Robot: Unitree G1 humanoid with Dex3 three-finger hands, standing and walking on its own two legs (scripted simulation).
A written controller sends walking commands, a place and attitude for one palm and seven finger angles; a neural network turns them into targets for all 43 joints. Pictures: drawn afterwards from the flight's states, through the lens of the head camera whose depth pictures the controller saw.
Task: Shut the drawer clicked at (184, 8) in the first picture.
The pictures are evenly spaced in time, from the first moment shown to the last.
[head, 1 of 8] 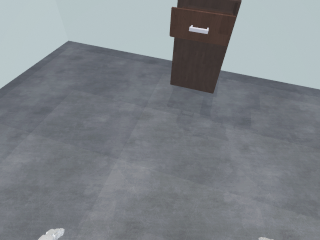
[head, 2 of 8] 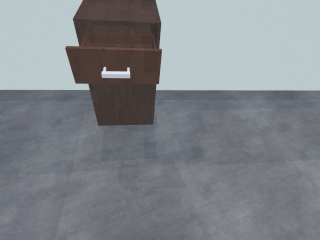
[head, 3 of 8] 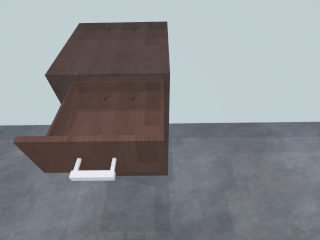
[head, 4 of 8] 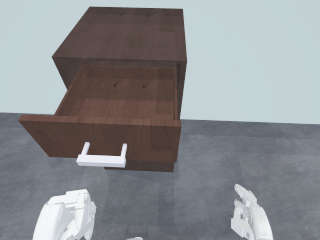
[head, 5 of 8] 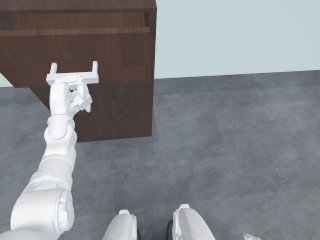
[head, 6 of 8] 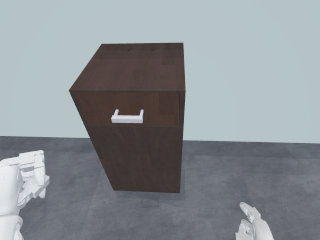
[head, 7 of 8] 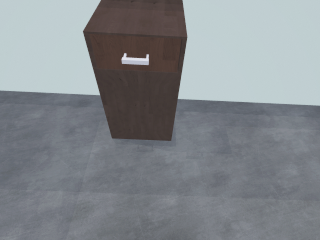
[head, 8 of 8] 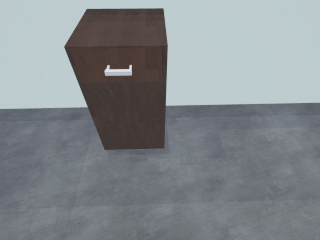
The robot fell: no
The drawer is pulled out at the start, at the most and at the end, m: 0.29 0.29 0.00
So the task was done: yes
